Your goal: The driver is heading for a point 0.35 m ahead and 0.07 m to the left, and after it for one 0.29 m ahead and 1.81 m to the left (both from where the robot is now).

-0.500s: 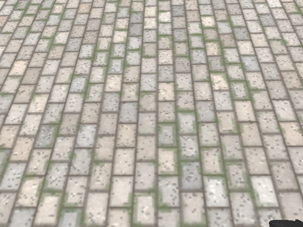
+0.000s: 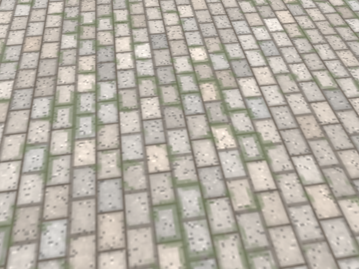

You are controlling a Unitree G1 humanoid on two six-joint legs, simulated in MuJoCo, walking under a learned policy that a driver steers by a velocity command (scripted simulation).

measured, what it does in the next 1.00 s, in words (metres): walks ahead, turning left: right foot, then left foot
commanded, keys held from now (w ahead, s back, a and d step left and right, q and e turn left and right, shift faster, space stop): w+q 0.10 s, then q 0.90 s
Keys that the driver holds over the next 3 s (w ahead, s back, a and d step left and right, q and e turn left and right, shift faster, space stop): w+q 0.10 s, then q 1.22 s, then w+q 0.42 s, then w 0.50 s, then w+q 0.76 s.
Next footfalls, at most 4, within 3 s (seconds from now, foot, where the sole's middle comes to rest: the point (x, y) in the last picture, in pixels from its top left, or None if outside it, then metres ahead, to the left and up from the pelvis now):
0.16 right None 0.27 -0.15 -0.78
0.62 left None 0.27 0.11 -0.78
1.06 right None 0.36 -0.10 -0.78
1.48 left None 0.17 0.08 -0.78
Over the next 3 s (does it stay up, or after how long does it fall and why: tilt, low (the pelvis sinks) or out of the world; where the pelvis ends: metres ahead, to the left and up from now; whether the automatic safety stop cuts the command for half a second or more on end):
stays up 0.60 0.72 -0.02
